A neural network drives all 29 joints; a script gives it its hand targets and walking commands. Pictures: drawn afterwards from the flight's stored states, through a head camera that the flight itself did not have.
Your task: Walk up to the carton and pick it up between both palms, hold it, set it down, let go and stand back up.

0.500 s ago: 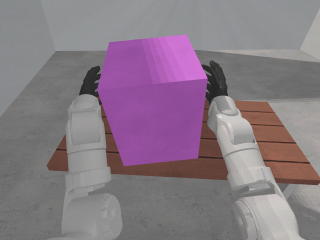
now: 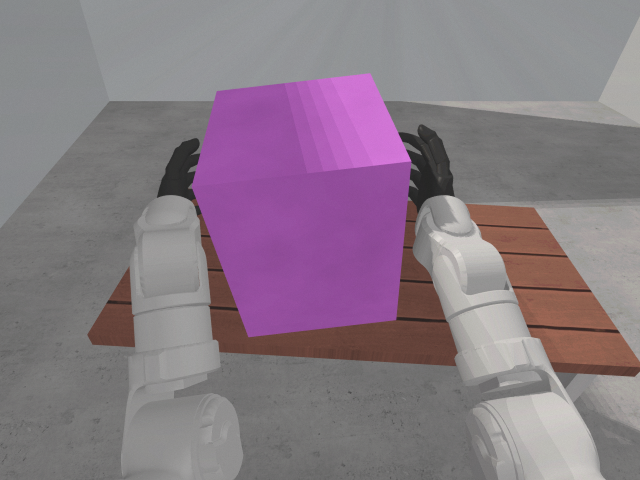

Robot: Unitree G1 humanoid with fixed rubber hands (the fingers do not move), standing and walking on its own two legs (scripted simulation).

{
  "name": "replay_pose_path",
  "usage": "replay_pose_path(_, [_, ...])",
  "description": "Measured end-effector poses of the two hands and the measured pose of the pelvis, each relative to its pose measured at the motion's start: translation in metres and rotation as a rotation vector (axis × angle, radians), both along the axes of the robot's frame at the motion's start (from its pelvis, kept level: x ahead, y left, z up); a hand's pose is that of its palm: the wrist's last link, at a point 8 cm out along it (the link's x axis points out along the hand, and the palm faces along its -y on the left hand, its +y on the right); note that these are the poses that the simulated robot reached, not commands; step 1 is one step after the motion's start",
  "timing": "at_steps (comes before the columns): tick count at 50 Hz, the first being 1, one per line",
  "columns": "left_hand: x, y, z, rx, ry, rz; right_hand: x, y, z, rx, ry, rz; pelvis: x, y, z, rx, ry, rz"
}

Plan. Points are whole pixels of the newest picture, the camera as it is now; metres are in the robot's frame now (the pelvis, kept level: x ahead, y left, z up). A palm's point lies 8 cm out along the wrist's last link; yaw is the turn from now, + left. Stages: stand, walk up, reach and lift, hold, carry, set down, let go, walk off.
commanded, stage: hold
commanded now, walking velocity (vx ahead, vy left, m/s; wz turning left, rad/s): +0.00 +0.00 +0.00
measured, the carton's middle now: (308, 207) +0.42 +0.00 +0.18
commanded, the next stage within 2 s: none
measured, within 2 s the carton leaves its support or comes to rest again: neither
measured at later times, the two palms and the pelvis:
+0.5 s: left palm (172, 207) +0.36 +0.15 +0.23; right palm (433, 197) +0.35 -0.13 +0.24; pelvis -0.01 +0.01 +0.00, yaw +0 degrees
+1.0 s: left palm (174, 206) +0.36 +0.15 +0.23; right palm (433, 196) +0.35 -0.14 +0.24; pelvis +0.00 +0.00 +0.00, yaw +0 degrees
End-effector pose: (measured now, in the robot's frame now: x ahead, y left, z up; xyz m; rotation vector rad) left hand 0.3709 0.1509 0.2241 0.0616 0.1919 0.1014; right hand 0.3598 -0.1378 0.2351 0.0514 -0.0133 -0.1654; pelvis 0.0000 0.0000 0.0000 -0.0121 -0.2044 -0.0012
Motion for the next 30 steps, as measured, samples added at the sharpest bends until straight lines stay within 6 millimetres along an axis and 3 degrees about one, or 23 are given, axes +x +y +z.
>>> replay_pose_path(12, [-0.008,0.001,-0.004,0.005,-0.008,-0.010,-0.010,0.002,-0.003,0.012,-0.009,-0.008,-0.001,0.006,-0.001,-0.004,-0.023,0.001])
replay_pose_path(23, [-0.012,0.003,0.007,0.020,-0.031,0.010,-0.009,0.004,0.004,0.024,-0.041,0.012,-0.007,0.008,-0.001,-0.001,-0.007,-0.006])
replay_pose_path(30, [-0.007,0.000,-0.002,0.009,0.024,0.012,-0.003,0.001,0.000,0.006,0.010,0.009,-0.008,0.002,0.000,0.004,0.002,-0.004])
